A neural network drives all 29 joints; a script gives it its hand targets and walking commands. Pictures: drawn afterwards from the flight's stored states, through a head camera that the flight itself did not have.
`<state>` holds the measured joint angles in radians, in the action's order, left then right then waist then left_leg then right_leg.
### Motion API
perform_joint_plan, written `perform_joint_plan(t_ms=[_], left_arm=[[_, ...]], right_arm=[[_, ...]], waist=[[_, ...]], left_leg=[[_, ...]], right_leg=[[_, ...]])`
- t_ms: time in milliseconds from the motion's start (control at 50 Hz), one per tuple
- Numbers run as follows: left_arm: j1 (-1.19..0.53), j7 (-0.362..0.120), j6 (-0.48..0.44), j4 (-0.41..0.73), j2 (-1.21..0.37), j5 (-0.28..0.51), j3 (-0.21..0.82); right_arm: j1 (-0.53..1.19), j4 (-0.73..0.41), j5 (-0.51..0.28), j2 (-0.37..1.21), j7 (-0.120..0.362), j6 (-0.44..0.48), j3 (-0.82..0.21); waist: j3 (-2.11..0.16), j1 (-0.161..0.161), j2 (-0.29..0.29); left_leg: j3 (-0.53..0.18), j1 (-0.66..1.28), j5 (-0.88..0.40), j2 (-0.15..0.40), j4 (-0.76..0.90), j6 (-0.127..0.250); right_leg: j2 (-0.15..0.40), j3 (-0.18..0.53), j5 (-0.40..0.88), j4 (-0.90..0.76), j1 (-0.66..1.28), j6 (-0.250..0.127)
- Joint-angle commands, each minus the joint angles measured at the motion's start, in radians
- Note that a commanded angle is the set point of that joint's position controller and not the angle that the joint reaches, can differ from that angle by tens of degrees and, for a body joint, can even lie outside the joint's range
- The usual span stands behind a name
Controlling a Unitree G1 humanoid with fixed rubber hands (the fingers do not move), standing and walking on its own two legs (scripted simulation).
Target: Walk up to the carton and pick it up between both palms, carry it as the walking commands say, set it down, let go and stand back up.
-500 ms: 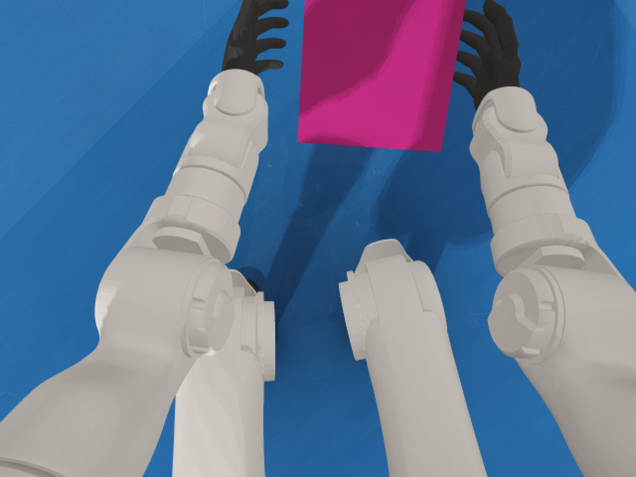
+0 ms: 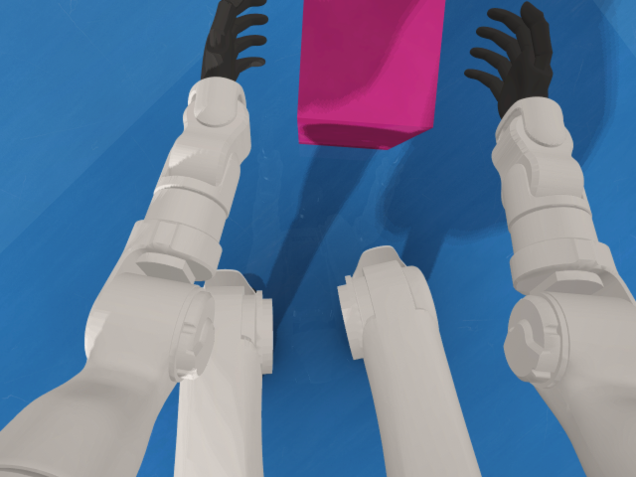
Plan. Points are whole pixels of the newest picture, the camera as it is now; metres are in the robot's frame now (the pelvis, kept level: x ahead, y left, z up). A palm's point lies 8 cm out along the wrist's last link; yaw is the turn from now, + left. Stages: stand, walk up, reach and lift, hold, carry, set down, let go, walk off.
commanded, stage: set down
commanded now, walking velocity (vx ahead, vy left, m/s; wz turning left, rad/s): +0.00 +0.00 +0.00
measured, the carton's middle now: (356, 82) +0.53 -0.11 -0.29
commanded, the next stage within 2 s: let go in 1.08 s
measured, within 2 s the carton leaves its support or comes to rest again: neither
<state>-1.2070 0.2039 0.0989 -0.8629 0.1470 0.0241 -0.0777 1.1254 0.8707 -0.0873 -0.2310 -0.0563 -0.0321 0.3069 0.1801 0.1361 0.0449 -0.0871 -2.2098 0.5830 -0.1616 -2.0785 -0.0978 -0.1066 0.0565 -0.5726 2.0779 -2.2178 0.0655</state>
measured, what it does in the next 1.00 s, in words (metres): rises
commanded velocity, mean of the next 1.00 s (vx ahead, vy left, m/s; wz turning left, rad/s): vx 0.00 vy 0.00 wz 0.00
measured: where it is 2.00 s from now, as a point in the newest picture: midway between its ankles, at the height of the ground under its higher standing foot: (311, 352)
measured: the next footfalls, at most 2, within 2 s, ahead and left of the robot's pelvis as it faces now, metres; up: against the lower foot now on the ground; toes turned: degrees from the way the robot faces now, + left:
none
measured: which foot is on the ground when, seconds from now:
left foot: down 0.00-1.00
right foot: down 0.00-1.00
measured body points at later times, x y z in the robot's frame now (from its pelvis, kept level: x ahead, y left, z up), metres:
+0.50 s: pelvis +0.01 +0.00 +0.12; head +0.32 -0.03 +0.44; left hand +0.53 +0.04 -0.01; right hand +0.47 -0.26 +0.00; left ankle +0.11 +0.13 -0.37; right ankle +0.11 -0.12 -0.37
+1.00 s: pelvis +0.05 +0.00 +0.25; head +0.32 -0.02 +0.60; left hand +0.53 +0.05 +0.14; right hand +0.47 -0.26 +0.14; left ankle +0.11 +0.13 -0.37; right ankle +0.11 -0.13 -0.37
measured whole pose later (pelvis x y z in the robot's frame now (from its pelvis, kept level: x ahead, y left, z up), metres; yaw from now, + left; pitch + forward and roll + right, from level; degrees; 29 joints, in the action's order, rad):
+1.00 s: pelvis +0.05 +0.00 +0.25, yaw +0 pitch +41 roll +0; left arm -0.88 0.19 0.12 -0.73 -0.02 -0.18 -0.19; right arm 0.81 0.74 0.09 -0.10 0.00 -0.04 0.42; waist -0.08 0.13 0.06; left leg -0.13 -1.48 0.38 -0.10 -1.15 -0.05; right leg -0.06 0.08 -0.37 1.14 -1.49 0.03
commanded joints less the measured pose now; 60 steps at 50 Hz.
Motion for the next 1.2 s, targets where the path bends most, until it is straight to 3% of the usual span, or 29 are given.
perform_joint_plan(t_ms=[0,160,280,440,620,1000,1180], left_arm=[[-0.222,0.008,0.002,0.164,0.012,-0.010,-0.004],[-0.169,0.009,0.013,0.122,-0.005,-0.052,-0.048],[-0.142,0.004,0.008,0.100,-0.024,-0.082,-0.074],[-0.114,0.009,0.025,0.168,-0.059,-0.102,-0.070],[-0.038,0.009,0.037,0.226,-0.095,-0.143,-0.078],[0.167,-0.017,-0.007,0.228,-0.182,-0.221,-0.108],[0.323,-0.001,-0.014,0.275,-0.236,-0.278,-0.135]], right_arm=[[0.154,-0.172,0.007,-0.123,0.001,-0.008,0.011],[0.114,-0.160,0.034,-0.075,0.013,-0.031,0.017],[0.084,-0.143,0.062,-0.054,0.015,-0.027,0.046],[0.053,-0.199,0.080,-0.045,0.021,-0.036,0.071],[-0.013,-0.237,0.100,-0.017,0.038,-0.039,0.079],[-0.185,-0.213,0.197,0.055,0.061,0.028,0.120],[-0.279,-0.212,0.252,0.041,0.086,0.046,0.106]], waist=[[-1.242,0.084,0.033],[-1.139,0.059,0.001],[-1.126,0.062,0.010],[-1.190,0.076,0.029],[-1.181,0.071,0.034],[-1.053,0.053,0.030],[-1.082,0.011,0.011]], left_leg=[[0.173,0.609,-0.204,0.005,0.188,0.049],[0.172,0.615,-0.174,0.000,0.323,0.055],[0.171,0.657,-0.173,-0.006,0.424,0.051],[0.165,0.802,-0.191,-0.010,0.558,0.041],[0.146,0.956,-0.230,-0.009,0.727,0.037],[0.086,1.246,-0.443,0.021,1.057,0.022],[0.074,1.383,-0.568,0.035,1.161,0.018]], right_leg=[[0.031,-0.140,0.404,-0.266,0.720,0.000],[0.019,-0.138,0.384,-0.386,0.758,0.011],[0.015,-0.142,0.389,-0.478,0.798,0.013],[0.011,-0.157,0.406,-0.604,0.899,0.016],[0.009,-0.159,0.451,-0.762,1.019,0.024],[0.008,-0.135,0.637,-1.083,1.216,0.027],[0.008,-0.141,0.716,-1.178,1.314,0.003]])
